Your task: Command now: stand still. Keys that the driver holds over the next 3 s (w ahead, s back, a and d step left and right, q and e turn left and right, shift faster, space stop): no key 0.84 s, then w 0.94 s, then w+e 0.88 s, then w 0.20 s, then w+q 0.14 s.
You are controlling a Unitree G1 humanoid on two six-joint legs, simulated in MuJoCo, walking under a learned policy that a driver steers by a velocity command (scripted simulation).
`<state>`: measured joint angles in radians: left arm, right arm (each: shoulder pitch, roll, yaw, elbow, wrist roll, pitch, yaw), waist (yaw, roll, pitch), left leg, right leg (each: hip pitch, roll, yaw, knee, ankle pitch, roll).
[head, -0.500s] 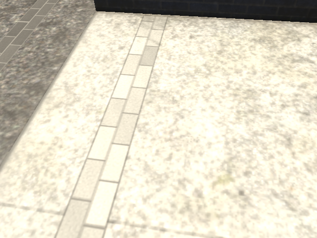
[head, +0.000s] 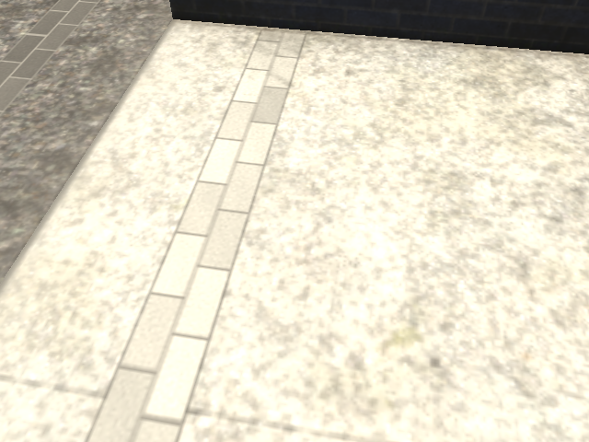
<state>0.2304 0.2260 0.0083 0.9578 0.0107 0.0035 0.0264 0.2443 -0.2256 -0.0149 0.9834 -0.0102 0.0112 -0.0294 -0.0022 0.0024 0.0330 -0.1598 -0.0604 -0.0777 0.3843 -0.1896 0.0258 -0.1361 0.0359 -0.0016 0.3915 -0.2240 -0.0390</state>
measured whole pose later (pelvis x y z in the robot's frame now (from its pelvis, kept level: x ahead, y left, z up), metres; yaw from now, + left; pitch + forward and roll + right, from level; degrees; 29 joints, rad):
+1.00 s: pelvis +0.02 -0.01 +0.00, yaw +0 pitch -1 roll +0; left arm 0.36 0.16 0.02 1.14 0.02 0.00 0.04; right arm 0.32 -0.15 0.01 1.15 -0.04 0.00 -0.03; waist 0.02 0.00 -0.01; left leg -0.26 -0.03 -0.02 0.64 -0.41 0.06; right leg -0.13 0.06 0.00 0.42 -0.30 -0.08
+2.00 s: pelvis +0.50 +0.02 +0.00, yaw -4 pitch +0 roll +0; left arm 0.48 0.15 0.03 1.08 0.01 -0.09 0.00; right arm 0.08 -0.19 -0.04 0.91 -0.03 -0.04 0.02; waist 0.06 0.03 0.04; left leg -0.64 0.10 0.00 0.78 -0.05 0.00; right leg -0.02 0.11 -0.03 0.24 -0.23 -0.11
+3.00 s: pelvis +1.00 -0.13 +0.00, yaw -30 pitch +0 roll +0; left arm 0.35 0.22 0.05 0.93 0.01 -0.08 -0.01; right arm 0.22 -0.24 -0.06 0.87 -0.02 -0.02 0.03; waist 0.01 0.04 0.04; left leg -0.64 0.12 0.00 1.02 -0.17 0.02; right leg -0.05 0.11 -0.08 0.23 -0.19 -0.13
